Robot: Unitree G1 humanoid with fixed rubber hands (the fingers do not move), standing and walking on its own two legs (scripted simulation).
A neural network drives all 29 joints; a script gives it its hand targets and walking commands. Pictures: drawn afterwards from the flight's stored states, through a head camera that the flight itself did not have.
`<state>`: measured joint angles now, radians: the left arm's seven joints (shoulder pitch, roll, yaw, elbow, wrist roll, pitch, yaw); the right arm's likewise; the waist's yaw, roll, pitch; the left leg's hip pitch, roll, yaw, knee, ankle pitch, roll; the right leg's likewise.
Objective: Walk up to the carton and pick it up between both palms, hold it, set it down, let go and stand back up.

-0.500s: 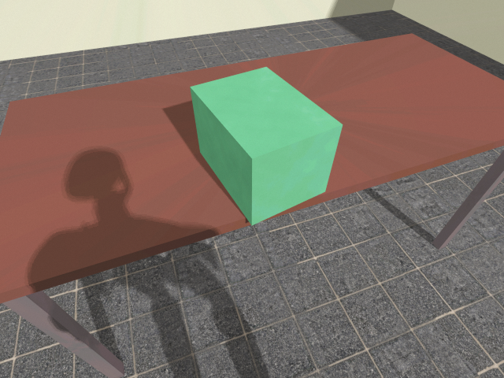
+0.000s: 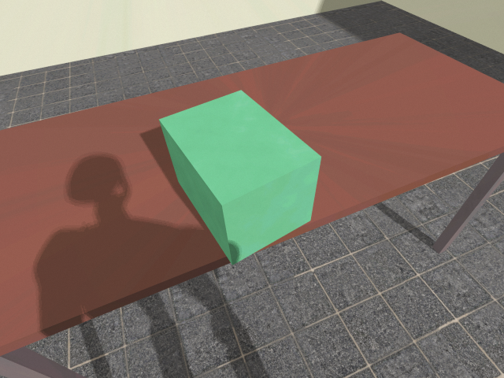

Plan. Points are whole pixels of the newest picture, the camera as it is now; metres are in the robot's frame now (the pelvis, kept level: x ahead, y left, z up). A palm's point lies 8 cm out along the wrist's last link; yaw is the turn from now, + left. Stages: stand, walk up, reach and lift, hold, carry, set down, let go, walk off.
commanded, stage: walk up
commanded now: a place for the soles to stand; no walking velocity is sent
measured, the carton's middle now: (237, 171) +0.51 +0.05 +0.04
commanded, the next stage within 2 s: none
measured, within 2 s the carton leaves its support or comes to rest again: neither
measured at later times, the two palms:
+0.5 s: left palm out of the picture +0.01 +0.23 -0.13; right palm out of the picture +0.01 -0.25 -0.13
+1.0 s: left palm out of the picture +0.10 +0.09 -0.16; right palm out of the picture +0.15 -0.40 -0.13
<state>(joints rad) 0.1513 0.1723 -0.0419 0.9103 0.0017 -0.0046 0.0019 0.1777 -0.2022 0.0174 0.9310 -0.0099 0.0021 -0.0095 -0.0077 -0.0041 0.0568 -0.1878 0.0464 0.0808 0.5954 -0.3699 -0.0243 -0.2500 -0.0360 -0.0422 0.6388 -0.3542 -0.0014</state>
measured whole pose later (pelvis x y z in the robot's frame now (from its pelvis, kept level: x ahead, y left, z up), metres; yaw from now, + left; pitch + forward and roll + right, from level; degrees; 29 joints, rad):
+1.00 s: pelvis +0.04 -0.14 -0.03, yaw +13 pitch -4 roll -1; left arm 0.17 0.17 -0.02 0.84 0.04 0.06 0.00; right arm 0.32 -0.24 -0.09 0.76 -0.03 -0.02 -0.05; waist -0.05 -0.02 0.10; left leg -0.40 -0.02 0.08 0.98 -0.57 0.00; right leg -0.39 -0.11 -0.17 0.84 -0.37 -0.01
